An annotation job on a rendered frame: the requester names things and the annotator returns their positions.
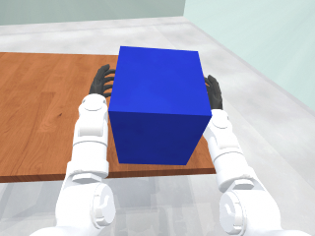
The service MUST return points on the right robot upper arm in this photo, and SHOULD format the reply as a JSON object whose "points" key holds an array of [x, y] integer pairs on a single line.
{"points": [[252, 213]]}

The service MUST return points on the right robot forearm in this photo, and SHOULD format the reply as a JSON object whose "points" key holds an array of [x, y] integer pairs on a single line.
{"points": [[233, 172]]}

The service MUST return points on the robot left hand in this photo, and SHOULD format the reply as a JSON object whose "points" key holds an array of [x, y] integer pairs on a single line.
{"points": [[98, 85]]}

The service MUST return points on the robot right hand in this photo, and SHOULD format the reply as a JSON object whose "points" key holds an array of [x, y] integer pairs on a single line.
{"points": [[214, 92]]}

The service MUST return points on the left robot upper arm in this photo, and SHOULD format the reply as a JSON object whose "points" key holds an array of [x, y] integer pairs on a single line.
{"points": [[82, 210]]}

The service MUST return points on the table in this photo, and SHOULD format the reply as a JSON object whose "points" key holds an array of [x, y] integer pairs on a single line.
{"points": [[40, 96]]}

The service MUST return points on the carton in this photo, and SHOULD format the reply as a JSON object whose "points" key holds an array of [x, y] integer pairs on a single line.
{"points": [[159, 106]]}

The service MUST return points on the left robot forearm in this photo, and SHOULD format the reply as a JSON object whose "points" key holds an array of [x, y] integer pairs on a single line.
{"points": [[88, 162]]}

